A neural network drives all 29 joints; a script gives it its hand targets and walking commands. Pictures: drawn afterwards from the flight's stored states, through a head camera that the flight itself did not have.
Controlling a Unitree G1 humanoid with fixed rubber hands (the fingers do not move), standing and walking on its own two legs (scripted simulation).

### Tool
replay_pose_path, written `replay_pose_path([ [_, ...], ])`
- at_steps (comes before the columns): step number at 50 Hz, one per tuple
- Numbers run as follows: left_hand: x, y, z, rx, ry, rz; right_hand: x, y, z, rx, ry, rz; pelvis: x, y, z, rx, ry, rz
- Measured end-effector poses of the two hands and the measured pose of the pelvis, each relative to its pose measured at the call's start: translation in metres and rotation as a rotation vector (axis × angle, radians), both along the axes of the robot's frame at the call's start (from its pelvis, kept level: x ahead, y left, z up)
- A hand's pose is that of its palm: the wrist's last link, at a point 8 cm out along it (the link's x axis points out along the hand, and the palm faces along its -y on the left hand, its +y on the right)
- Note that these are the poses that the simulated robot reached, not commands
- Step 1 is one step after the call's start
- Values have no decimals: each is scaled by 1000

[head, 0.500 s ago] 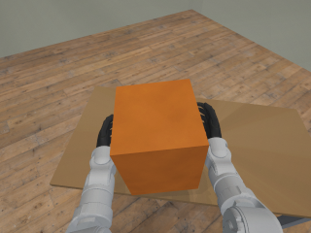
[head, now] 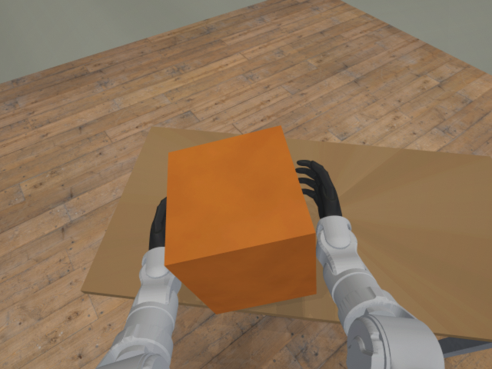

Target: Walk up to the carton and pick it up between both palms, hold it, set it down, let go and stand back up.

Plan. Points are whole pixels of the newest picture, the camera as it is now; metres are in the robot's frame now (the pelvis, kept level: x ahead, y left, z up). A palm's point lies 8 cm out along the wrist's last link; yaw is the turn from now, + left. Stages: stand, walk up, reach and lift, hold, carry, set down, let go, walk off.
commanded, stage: set down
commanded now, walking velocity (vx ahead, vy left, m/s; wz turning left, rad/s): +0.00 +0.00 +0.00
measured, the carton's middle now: (246, 226) +0.38 +0.04 -0.02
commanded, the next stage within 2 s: none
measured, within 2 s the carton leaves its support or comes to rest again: rests again in 1.90 s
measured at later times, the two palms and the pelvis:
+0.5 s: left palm (168, 245) +0.34 +0.18 -0.04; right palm (322, 210) +0.41 -0.10 +0.00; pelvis +0.00 +0.00 -0.01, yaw -2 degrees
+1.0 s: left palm (169, 248) +0.34 +0.18 -0.05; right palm (324, 216) +0.41 -0.11 -0.01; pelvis -0.02 +0.00 -0.02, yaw -1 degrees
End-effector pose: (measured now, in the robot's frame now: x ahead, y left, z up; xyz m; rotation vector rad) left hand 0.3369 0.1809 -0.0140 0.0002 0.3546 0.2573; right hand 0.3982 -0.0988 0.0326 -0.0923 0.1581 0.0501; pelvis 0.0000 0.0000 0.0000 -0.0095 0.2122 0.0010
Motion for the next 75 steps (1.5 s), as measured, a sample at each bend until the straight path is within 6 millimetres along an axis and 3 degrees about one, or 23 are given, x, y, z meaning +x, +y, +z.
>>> replay_pose_path([
  [11, 6, -7, -13, -5, 8, -6, 2, -9, -17, -1, 16, -12, 1, 8, -3, -7, 75, -28],
  [23, 5, -4, -26, 13, 25, 41, 15, -3, -36, 18, 39, 36, 0, 4, -7, -5, 141, -31],
  [47, 2, -5, -33, -19, -38, 47, 7, -6, -44, 27, 8, 19, -13, 2, -17, 6, 166, -19],
  [75, 20, -13, -33, 4, -83, 15, 9, -21, -64, 29, 86, -28, -25, 6, -26, 0, 236, -56],
])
